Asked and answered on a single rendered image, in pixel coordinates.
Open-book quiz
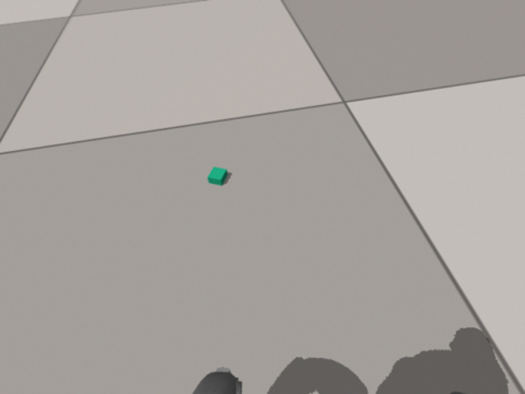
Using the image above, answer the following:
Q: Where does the small box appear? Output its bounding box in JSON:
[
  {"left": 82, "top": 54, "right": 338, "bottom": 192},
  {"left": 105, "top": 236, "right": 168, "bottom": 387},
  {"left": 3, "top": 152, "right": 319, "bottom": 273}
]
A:
[{"left": 208, "top": 167, "right": 228, "bottom": 186}]

